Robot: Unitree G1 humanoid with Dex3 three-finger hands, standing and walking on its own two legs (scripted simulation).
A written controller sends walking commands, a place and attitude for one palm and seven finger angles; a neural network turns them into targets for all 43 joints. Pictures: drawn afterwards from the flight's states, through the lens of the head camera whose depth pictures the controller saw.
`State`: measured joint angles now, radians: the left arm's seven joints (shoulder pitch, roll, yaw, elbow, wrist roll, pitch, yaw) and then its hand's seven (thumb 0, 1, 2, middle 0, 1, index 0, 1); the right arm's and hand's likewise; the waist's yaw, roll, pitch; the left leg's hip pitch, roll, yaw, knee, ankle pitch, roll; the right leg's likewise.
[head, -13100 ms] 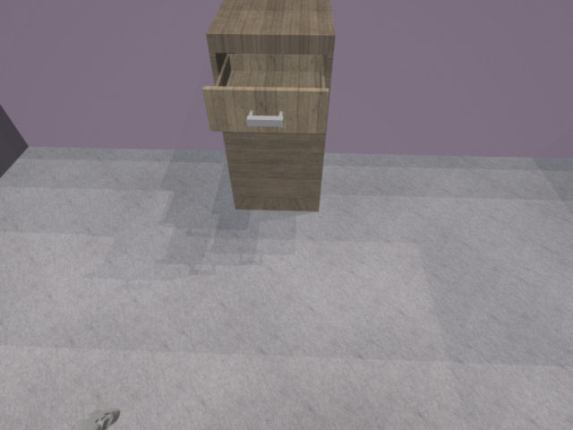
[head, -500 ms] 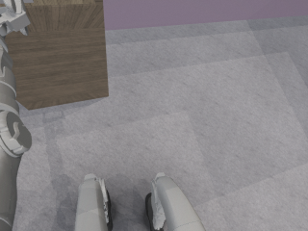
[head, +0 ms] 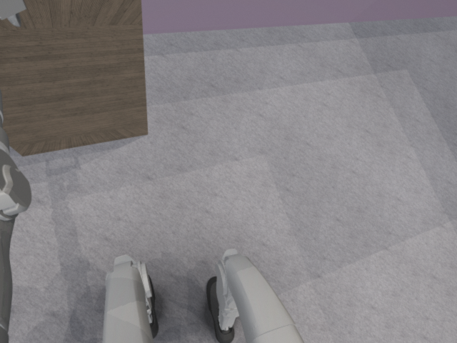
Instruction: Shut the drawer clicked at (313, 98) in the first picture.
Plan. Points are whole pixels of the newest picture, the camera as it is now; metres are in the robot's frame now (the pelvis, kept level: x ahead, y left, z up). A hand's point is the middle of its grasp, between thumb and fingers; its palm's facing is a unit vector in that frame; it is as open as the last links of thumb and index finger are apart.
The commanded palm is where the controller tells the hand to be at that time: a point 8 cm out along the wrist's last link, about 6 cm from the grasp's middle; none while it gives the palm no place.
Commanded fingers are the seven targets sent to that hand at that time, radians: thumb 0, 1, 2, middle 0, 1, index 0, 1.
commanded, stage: pull the fist back off the drawer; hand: left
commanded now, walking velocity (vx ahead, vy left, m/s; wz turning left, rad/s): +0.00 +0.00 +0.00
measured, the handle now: out of the picture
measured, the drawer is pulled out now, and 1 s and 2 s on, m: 0.00 0.00 0.00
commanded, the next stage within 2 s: draw the hand back to the body in 0.50 s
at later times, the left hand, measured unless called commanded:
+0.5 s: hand out of the picture +0.60 +0.22 +0.09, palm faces +0.19 -0.98 -0.02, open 3.1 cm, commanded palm +0.58 +0.23 +0.09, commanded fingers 0.00 0.90 0.90 -1.40 -1.60 -1.40 -1.60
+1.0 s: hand out of the picture +0.47 +0.24 +0.18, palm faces +0.22 -0.97 -0.02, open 3.2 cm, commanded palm +0.43 +0.27 +0.18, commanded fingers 0.00 0.90 0.90 -1.40 -1.60 -1.40 -1.60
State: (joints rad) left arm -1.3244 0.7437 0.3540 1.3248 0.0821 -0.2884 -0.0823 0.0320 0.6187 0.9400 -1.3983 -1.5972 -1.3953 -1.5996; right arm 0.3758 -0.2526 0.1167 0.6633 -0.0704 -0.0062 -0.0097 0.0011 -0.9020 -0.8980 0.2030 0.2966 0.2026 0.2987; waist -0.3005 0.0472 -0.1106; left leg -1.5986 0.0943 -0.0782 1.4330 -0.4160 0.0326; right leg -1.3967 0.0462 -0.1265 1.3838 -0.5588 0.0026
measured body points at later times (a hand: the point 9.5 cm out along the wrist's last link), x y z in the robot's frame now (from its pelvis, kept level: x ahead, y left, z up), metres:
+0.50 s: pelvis +0.03 +0.00 +0.02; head +0.22 +0.04 +0.43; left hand +0.58 +0.27 +0.09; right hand +0.02 -0.26 -0.08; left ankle +0.10 +0.11 -0.57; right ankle +0.04 -0.13 -0.57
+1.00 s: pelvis +0.09 -0.01 +0.10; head +0.16 +0.02 +0.55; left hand +0.45 +0.29 +0.18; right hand +0.20 -0.25 +0.00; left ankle +0.10 +0.11 -0.57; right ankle +0.04 -0.13 -0.57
